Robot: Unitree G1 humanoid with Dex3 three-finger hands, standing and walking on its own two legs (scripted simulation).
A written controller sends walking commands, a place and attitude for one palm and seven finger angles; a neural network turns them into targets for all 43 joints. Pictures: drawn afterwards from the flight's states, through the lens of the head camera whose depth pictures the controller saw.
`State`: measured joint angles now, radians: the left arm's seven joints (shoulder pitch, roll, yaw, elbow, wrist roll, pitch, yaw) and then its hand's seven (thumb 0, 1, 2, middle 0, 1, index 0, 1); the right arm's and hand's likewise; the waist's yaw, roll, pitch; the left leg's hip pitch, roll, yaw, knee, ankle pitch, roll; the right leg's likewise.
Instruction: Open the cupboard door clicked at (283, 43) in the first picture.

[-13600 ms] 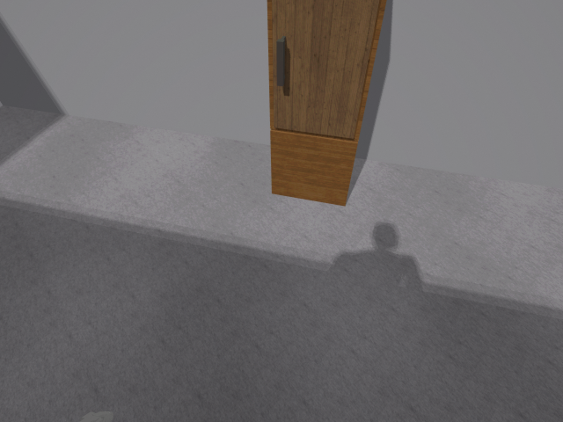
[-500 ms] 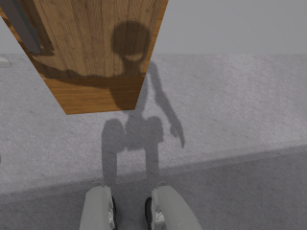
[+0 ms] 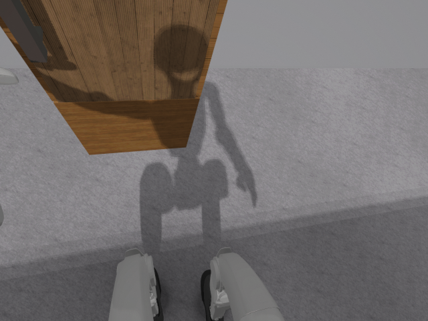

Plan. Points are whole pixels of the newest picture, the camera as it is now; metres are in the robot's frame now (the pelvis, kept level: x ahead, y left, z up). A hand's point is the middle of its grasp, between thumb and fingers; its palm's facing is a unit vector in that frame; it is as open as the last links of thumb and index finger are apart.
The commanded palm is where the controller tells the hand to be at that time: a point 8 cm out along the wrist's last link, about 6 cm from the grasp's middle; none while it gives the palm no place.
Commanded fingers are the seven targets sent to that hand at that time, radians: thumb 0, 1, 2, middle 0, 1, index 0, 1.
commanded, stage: slide the fingers in behind the handle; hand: left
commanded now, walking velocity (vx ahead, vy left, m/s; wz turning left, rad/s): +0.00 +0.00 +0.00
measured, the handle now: (16, 5) +0.59 +0.25 +0.09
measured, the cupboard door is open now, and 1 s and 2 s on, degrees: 0 0 0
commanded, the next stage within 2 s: close the thumb around the handle in 1.34 s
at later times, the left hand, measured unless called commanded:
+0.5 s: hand (3, 35) +0.54 +0.27 +0.08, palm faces +0.08 -1.00 -0.01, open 14.0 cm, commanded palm +0.53 +0.28 +0.08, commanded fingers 0.00 -0.50 0.30 -0.30 -1.20 -0.30 -1.20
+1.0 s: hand (34, 34) +0.55 +0.23 +0.08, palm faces +0.09 -1.00 -0.01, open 13.9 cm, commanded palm +0.53 +0.25 +0.08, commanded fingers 0.00 -0.50 0.30 -0.30 -1.20 -0.30 -1.20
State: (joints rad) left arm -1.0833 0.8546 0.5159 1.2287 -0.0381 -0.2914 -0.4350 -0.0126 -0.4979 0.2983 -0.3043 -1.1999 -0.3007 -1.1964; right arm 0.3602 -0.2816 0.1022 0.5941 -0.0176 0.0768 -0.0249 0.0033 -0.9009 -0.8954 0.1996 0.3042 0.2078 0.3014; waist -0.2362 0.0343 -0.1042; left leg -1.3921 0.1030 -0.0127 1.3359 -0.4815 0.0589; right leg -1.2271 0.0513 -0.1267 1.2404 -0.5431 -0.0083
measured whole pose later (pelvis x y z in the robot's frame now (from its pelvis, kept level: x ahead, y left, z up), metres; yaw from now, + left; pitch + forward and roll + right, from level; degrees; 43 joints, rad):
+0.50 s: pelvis +0.00 +0.00 +0.01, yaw +1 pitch +29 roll -7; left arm -1.05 0.73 0.47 1.23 -0.05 -0.33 -0.34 -0.01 -0.50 0.30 -0.30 -1.20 -0.30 -1.20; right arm 0.38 -0.28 0.08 0.62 -0.03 0.07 0.00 0.00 -0.90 -0.90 0.20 0.30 0.21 0.30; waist -0.23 0.04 -0.12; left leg -1.33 0.09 0.00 1.29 -0.47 0.06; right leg -1.18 0.04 -0.12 1.21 -0.54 -0.01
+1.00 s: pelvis +0.01 -0.01 +0.01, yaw +1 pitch +28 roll -6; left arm -1.03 0.65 0.45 1.22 -0.05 -0.37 -0.27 -0.01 -0.50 0.30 -0.30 -1.20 -0.30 -1.21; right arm 0.37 -0.27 0.07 0.63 -0.03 0.08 0.01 0.00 -0.90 -0.90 0.20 0.30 0.21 0.30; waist -0.22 0.04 -0.13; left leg -1.31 0.10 0.00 1.28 -0.47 0.04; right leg -1.16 0.05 -0.11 1.21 -0.55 -0.02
